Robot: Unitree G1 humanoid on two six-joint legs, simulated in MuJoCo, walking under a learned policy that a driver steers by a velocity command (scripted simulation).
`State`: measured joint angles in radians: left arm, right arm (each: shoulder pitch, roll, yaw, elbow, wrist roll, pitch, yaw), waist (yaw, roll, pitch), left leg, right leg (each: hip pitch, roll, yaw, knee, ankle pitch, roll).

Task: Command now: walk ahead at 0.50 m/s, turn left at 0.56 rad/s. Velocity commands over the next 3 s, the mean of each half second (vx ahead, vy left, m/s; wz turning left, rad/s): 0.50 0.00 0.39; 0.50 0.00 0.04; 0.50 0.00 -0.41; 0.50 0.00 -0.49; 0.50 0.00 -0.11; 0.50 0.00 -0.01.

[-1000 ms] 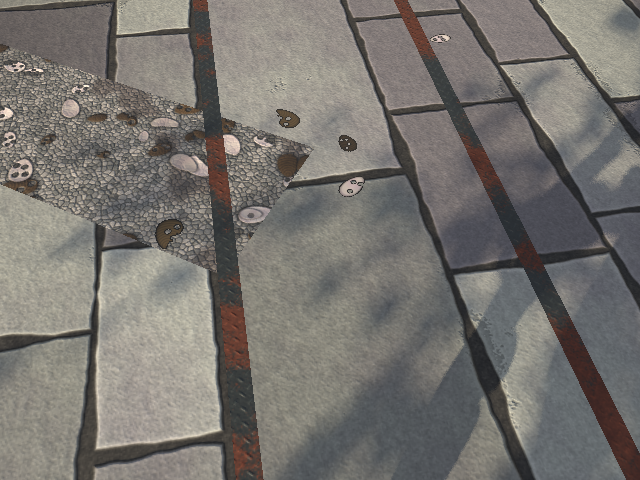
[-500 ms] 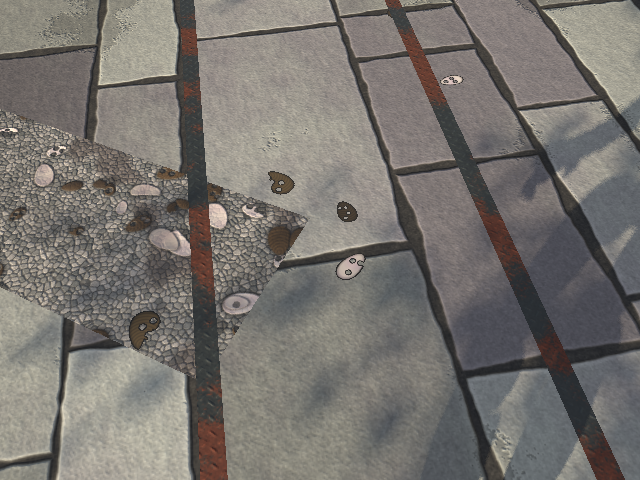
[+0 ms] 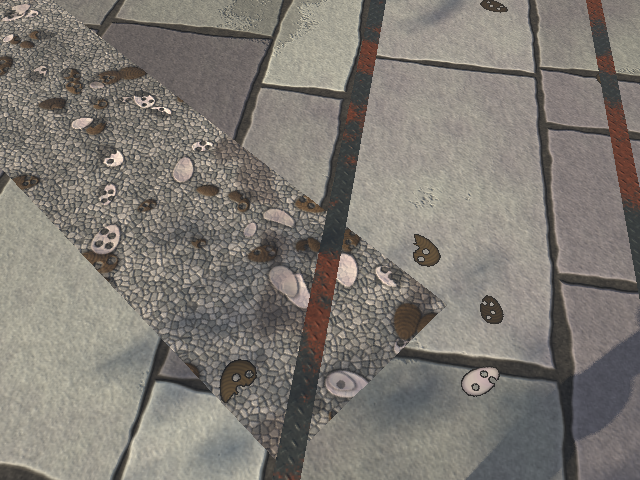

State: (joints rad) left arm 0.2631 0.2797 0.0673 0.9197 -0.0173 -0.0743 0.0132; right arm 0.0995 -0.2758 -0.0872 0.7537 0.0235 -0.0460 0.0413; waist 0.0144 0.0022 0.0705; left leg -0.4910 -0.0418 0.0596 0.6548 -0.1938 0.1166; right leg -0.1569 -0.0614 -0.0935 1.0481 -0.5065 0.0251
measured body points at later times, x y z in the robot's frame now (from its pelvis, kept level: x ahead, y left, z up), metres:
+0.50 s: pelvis +0.30 -0.03 +0.01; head +0.33 -0.02 +0.46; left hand +0.45 +0.26 -0.08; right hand +0.38 -0.30 -0.12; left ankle +0.12 +0.07 -0.66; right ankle +0.41 -0.11 -0.72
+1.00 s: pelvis +0.57 +0.06 +0.01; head +0.60 +0.08 +0.46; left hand +0.50 +0.34 -0.13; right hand +0.84 -0.12 -0.06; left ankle +0.64 +0.18 -0.72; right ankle +0.42 -0.11 -0.68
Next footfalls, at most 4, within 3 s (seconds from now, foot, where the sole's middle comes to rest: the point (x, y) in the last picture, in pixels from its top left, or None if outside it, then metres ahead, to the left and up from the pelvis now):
0.44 right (387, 471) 0.45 -0.10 -0.75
0.96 left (246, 360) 0.68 0.19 -0.75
1.50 right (345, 248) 0.99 -0.03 -0.75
1.96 left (292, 156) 1.31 0.12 -0.75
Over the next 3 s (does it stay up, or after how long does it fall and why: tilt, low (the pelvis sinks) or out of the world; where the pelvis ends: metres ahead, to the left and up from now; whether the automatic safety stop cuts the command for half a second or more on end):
stays up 1.64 -0.14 0.01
